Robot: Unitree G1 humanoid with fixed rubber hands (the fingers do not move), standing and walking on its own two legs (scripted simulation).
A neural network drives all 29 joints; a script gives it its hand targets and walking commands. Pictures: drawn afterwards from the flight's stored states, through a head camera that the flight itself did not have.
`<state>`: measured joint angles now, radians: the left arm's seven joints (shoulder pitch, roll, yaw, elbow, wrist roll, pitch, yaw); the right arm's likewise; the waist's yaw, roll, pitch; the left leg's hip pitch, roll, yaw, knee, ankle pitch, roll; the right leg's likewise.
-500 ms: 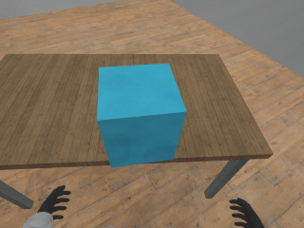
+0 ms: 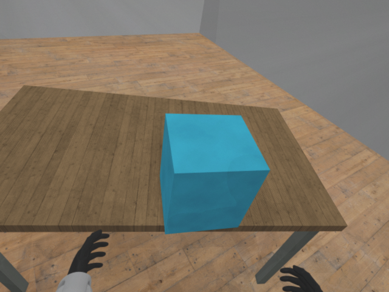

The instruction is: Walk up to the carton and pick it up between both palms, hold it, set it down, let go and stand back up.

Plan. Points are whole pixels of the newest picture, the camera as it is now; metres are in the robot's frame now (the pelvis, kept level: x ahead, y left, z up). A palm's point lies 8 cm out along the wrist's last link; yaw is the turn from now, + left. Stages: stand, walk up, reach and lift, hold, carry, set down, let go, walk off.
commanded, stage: reach and lift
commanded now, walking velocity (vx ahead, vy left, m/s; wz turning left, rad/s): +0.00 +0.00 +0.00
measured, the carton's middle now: (203, 173) +0.44 -0.03 -0.01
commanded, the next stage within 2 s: none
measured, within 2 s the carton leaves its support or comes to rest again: neither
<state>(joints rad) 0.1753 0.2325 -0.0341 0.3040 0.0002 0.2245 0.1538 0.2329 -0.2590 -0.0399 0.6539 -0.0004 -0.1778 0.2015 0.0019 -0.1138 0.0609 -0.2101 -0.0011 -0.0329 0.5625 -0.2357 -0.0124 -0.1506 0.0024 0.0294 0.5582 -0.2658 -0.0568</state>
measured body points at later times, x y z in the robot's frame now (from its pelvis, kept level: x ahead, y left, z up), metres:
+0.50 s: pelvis +0.04 -0.03 +0.01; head +0.03 -0.03 +0.46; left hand +0.23 +0.14 -0.02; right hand +0.22 -0.29 -0.04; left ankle +0.06 +0.11 -0.73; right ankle +0.02 -0.14 -0.73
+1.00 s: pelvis +0.04 -0.03 +0.01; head +0.02 -0.01 +0.46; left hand +0.25 +0.14 +0.01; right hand +0.24 -0.27 +0.00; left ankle +0.06 +0.11 -0.73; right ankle +0.02 -0.14 -0.73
